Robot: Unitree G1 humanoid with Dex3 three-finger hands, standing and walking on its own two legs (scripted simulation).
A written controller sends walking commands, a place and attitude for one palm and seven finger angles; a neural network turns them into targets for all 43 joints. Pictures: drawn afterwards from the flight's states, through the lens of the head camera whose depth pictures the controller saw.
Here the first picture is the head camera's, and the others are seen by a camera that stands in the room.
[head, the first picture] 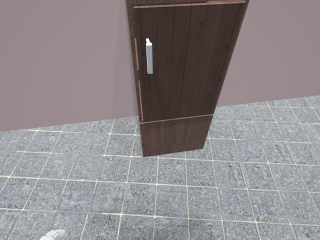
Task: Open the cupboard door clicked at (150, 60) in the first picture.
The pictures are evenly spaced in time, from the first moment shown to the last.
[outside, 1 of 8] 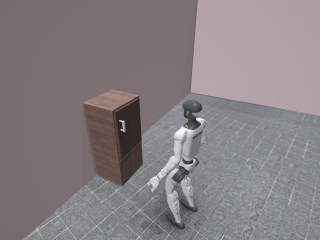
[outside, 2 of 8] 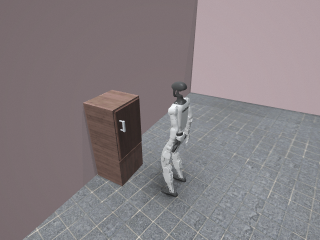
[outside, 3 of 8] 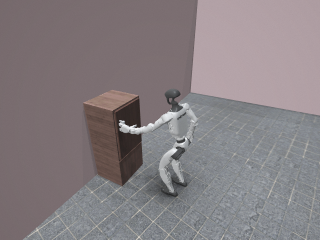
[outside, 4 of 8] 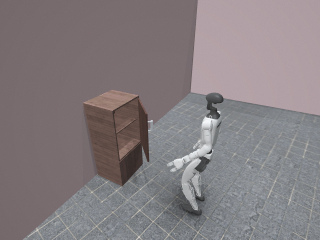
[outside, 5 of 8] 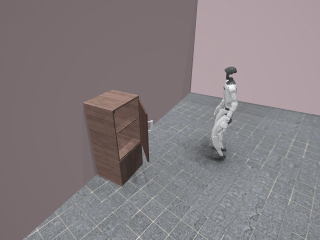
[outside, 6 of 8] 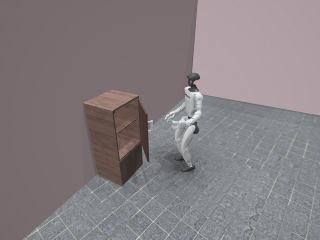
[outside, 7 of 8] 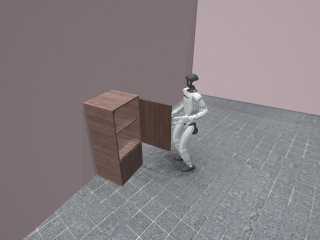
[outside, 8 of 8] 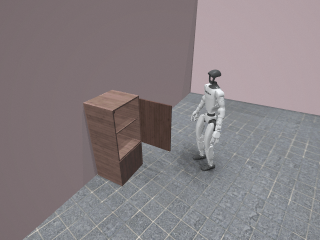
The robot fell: no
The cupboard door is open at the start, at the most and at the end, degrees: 0 89 89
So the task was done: yes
